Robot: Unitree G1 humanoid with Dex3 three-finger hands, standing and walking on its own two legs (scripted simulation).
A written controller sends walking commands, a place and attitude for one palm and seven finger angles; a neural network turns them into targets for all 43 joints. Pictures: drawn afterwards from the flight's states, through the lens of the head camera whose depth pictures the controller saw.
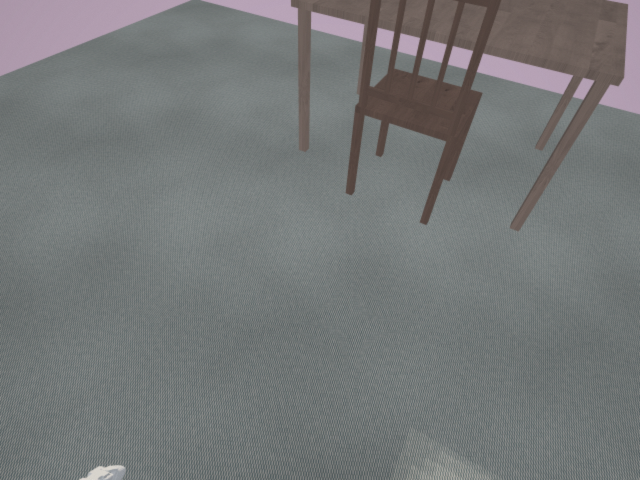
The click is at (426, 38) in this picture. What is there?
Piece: chair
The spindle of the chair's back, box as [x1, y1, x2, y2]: [407, 0, 434, 100]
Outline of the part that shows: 434,0 428,0 407,96 407,99 410,100 413,94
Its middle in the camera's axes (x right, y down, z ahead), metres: +0.33 -0.62 +1.28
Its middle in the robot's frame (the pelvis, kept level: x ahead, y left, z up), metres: +1.38 -0.26 -0.06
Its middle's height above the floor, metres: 0.71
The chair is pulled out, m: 0.00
